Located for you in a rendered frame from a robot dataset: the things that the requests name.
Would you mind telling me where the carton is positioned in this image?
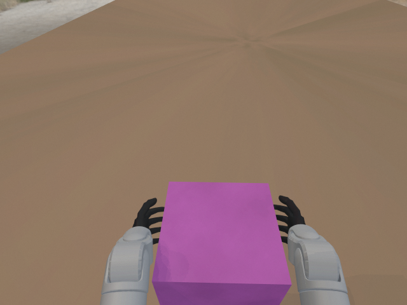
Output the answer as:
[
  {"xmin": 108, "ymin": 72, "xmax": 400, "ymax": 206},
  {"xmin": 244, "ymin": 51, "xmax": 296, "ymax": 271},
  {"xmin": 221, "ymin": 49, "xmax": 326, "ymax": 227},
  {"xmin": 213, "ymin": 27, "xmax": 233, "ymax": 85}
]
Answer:
[{"xmin": 152, "ymin": 182, "xmax": 292, "ymax": 305}]

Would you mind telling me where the robot left hand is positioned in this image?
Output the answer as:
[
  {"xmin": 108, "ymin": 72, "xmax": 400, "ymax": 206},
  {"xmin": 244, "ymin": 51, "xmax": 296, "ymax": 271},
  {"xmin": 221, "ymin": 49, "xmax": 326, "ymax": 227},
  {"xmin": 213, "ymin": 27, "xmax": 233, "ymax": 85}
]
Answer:
[{"xmin": 133, "ymin": 198, "xmax": 165, "ymax": 245}]

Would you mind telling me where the robot left forearm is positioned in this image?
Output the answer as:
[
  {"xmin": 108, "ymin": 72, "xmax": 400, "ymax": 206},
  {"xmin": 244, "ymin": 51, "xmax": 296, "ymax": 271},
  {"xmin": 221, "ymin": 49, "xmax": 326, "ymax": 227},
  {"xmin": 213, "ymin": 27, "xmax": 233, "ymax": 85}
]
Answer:
[{"xmin": 100, "ymin": 226, "xmax": 153, "ymax": 305}]

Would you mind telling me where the robot right forearm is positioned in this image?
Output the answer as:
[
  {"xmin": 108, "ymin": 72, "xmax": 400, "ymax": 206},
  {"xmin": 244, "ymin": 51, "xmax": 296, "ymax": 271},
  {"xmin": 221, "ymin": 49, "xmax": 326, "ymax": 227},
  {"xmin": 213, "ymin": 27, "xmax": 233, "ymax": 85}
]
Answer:
[{"xmin": 287, "ymin": 224, "xmax": 350, "ymax": 305}]

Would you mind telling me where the robot right hand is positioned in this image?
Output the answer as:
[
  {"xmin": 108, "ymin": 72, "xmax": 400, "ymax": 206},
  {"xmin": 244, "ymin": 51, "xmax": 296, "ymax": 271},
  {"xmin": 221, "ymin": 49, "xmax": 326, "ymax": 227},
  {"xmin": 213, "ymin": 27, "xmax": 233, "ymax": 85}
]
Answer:
[{"xmin": 273, "ymin": 196, "xmax": 305, "ymax": 243}]

